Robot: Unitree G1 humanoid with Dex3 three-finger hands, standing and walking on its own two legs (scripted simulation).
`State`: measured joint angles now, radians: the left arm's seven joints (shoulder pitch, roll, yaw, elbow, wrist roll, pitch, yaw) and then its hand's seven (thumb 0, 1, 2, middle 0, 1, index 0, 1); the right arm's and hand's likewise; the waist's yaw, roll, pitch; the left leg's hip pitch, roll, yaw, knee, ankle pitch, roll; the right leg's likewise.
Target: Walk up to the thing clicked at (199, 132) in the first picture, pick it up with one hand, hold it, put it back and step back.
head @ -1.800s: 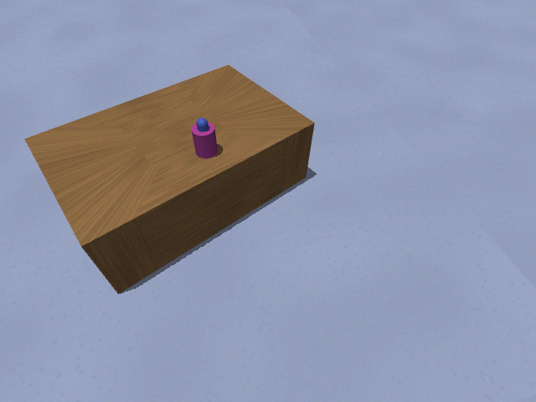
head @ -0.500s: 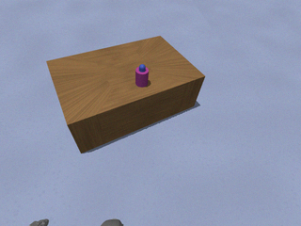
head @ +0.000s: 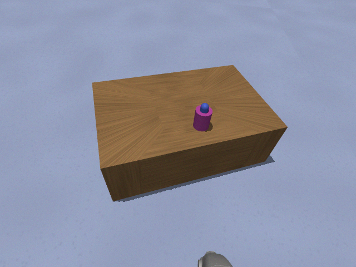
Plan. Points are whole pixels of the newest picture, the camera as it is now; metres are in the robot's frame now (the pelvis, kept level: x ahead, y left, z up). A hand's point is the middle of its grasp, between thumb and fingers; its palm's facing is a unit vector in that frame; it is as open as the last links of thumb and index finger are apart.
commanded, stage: walk up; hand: right
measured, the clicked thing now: (203, 115) +0.88 -0.18 -0.32
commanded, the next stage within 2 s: none
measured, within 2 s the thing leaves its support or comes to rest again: neither
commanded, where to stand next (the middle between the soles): +0.41 -0.16 m, yaw +16 degrees
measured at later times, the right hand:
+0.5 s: hand (287, 195) +0.33 -0.35 -0.12, palm faces -0.22 +0.84 -0.49, open 7.4 cm
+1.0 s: hand (304, 167) +0.45 -0.47 -0.15, palm faces -0.29 +0.86 -0.42, open 7.4 cm
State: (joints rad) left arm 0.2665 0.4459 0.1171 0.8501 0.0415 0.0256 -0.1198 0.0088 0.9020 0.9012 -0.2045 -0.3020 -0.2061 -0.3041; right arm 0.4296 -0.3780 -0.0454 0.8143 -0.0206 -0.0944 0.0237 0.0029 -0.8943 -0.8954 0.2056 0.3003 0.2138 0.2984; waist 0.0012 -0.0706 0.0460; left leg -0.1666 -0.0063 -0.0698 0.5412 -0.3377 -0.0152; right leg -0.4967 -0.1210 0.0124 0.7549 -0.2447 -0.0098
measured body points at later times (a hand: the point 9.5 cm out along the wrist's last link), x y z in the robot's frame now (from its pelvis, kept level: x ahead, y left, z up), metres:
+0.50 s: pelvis +0.18 -0.09 -0.02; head +0.20 -0.06 +0.43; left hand +0.13 +0.22 -0.15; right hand +0.34 -0.39 -0.09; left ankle +0.23 +0.02 -0.73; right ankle +0.14 -0.18 -0.70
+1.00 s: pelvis +0.32 -0.20 -0.01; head +0.34 -0.21 +0.44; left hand +0.27 +0.12 -0.11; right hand +0.47 -0.51 -0.12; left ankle +0.33 -0.06 -0.68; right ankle +0.37 -0.32 -0.73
